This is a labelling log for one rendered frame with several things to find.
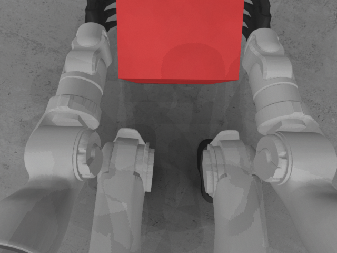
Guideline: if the robot left shin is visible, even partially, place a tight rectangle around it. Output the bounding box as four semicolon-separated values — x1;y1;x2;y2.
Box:
97;128;145;183

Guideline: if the right robot upper arm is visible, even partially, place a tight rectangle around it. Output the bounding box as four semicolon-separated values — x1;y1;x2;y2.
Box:
253;131;337;253

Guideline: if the right robot hand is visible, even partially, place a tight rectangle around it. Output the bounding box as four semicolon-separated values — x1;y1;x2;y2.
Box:
242;0;272;42

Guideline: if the carton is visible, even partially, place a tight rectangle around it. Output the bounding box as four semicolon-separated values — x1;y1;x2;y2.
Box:
116;0;244;84

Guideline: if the left robot hand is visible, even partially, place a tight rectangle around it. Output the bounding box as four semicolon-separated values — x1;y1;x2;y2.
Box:
85;0;117;32

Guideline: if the right robot forearm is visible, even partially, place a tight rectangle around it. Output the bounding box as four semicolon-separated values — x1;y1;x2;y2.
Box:
242;28;337;168

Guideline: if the left robot forearm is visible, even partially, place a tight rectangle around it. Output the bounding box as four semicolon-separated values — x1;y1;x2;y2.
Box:
24;22;112;167

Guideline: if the right robot foot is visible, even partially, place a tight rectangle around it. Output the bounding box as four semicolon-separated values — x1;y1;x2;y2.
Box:
197;139;213;203

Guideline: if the left robot upper arm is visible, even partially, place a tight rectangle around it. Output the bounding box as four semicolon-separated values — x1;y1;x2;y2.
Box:
0;125;104;253

